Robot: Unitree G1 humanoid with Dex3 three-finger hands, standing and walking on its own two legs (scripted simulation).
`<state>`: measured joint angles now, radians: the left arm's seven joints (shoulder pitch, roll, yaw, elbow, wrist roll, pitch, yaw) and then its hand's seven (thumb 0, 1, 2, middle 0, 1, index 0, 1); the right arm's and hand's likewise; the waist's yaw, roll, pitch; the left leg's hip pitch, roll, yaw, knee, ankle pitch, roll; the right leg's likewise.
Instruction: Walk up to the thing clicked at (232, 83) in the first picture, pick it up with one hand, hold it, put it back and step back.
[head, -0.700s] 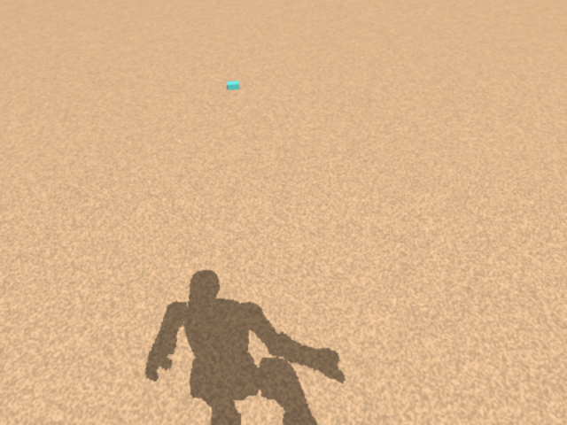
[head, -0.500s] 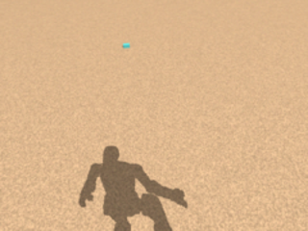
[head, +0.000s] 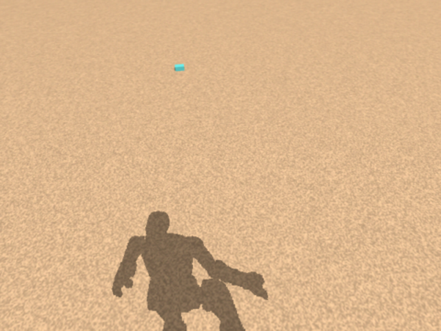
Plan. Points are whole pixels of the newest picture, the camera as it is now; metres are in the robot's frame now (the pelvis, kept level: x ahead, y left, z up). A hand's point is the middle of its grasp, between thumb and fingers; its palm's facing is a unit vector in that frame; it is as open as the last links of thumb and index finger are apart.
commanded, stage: stand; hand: left
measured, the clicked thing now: (179, 67) +2.23 +0.43 -0.76
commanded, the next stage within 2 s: walk up in 0.42 s
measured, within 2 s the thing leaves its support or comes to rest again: neither
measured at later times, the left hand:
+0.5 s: hand out of the picture +0.07 +0.26 -0.15, palm faces -0.02 -0.95 -0.32, open 7.4 cm
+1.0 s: hand (63, 273) +0.27 +0.38 -0.15, palm faces -0.01 -0.95 -0.32, open 7.4 cm
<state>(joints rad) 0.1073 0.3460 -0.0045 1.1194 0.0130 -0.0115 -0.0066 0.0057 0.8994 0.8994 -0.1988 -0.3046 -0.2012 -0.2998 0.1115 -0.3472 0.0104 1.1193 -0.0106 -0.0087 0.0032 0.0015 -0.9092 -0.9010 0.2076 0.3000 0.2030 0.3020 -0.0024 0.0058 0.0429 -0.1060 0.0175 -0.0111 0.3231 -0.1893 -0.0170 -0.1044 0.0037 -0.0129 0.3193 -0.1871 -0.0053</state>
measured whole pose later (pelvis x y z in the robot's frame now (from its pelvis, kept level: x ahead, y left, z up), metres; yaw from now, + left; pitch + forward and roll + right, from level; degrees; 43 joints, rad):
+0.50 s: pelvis +0.01 +0.00 +0.00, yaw +1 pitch +0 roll +0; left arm 0.16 0.37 0.03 1.08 0.03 -0.03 -0.06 0.01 0.90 0.90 -0.20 -0.30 -0.20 -0.30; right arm 0.17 -0.37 -0.03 1.08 -0.03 -0.02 0.05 0.00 -0.91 -0.90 0.21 0.30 0.20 0.30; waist 0.00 0.01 0.01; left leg -0.19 0.01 -0.02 0.48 -0.40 0.04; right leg -0.17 0.00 -0.03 0.44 -0.37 -0.03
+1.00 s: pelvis +0.20 +0.10 -0.01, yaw +4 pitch -2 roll +1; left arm 0.20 0.48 0.05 0.98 0.02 -0.04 -0.12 0.01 0.90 0.90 -0.20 -0.30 -0.20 -0.30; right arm 0.30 -0.41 -0.06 0.96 -0.01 -0.09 0.08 0.00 -0.91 -0.90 0.21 0.30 0.20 0.30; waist -0.03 -0.07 0.01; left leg -0.09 0.02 0.11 0.39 -0.27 0.02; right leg -0.54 -0.10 -0.01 0.88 -0.24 0.01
